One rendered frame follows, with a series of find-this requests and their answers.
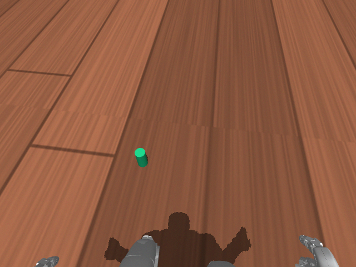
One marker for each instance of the can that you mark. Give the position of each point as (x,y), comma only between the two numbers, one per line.
(141,157)

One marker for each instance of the right robot hand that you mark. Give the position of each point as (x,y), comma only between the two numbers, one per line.
(322,255)

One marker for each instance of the left robot hand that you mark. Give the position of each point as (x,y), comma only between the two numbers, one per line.
(49,262)

